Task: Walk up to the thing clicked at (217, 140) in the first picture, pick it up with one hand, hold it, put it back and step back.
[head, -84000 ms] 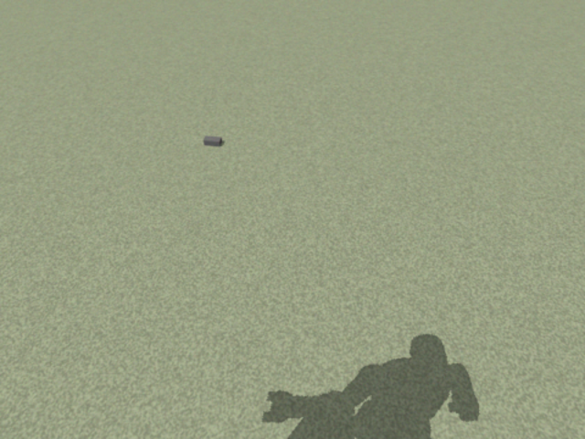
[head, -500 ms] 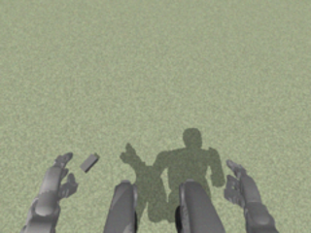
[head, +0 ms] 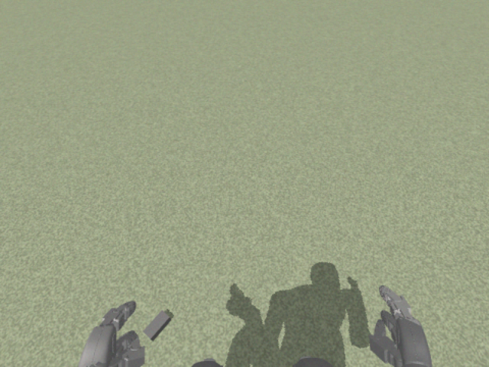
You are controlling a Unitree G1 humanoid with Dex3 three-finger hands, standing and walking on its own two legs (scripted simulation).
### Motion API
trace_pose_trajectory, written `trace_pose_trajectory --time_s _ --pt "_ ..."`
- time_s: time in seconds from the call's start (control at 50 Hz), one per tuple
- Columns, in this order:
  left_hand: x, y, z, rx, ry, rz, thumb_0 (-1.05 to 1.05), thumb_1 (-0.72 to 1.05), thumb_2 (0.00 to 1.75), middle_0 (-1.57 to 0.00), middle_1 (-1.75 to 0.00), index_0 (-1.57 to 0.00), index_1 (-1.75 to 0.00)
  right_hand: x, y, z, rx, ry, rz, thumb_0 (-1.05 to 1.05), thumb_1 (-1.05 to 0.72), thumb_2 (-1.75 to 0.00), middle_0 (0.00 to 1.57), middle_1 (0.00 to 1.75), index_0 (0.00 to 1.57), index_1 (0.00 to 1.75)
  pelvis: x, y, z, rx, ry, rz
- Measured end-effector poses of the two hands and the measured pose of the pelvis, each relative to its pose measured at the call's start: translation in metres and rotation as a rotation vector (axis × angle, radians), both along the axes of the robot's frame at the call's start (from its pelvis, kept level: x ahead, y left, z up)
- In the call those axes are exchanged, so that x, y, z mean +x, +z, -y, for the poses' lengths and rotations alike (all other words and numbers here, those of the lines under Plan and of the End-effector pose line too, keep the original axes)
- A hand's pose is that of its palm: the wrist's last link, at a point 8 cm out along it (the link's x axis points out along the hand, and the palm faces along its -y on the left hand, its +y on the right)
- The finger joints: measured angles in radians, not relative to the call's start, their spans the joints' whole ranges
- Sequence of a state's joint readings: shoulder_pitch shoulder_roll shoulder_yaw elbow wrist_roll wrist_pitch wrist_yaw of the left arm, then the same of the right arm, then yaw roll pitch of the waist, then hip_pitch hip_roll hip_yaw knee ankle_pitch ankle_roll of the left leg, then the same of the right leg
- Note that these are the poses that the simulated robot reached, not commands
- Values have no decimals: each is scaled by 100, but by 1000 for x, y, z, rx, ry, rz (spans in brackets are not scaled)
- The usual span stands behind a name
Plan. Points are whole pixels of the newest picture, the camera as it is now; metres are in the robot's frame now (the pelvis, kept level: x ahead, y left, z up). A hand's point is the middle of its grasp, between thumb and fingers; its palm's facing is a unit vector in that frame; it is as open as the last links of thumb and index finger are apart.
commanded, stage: home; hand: left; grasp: from above
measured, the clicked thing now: (157, 325) +0.38 +0.34 -0.70
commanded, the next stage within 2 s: stand in 1.90 s
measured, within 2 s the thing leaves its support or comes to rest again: neither
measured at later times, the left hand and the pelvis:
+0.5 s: hand (139, 358) +0.16 +0.18 -0.04, palm faces +0.06 -0.98 -0.19, open 7.4 cm; pelvis +0.00 +0.00 +0.00, yaw +0 degrees
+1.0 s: hand (139, 360) +0.15 +0.18 -0.04, palm faces +0.05 -0.98 -0.19, open 7.4 cm; pelvis -0.01 +0.00 +0.00, yaw +0 degrees
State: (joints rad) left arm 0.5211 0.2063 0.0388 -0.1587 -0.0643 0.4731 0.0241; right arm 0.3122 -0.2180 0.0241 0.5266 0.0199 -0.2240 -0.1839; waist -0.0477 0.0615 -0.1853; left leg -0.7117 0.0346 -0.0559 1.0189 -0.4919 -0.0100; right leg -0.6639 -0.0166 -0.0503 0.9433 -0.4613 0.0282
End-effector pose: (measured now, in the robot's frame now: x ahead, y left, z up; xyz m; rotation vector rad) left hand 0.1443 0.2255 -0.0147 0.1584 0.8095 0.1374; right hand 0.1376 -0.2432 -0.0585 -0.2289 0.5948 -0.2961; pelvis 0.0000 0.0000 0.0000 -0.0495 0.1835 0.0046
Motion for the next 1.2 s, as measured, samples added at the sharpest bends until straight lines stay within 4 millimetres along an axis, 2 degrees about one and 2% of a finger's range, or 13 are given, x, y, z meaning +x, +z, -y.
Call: trace_pose_trajectory --time_s 0.12,0.22,0.66,0.96,1.2 --pt "-5 -6 -1 -10 10 -14 1 90 90 -20 -30 -20 -30 16 8 -1 -17 45 45 2 -90 -90 21 30 20 30 -2 0 2 4 8 12" --pt "-5 -7 -1 -14 9 -6 1 91 90 -20 -30 -20 -30 21 11 -3 -27 66 53 2 -90 -90 21 30 20 30 -3 0 3 3 11 18" --pt "-4 -4 -4 -3 -5 0 1 91 90 -20 -30 -20 -30 -2 -1 -8 -6 38 -4 2 -90 -90 21 30 21 30 -6 1 -2 2 1 23" --pt "-8 -5 -4 -4 -8 0 1 91 90 -20 -30 -20 -30 2 6 -5 -20 40 28 2 -90 -90 21 30 20 30 -9 0 -2 2 2 28" --pt "-5 -3 -5 3 -11 4 1 91 90 -20 -30 -20 -30 4 3 -7 -15 45 20 2 -90 -90 21 30 21 30 -7 0 -2 2 1 23"
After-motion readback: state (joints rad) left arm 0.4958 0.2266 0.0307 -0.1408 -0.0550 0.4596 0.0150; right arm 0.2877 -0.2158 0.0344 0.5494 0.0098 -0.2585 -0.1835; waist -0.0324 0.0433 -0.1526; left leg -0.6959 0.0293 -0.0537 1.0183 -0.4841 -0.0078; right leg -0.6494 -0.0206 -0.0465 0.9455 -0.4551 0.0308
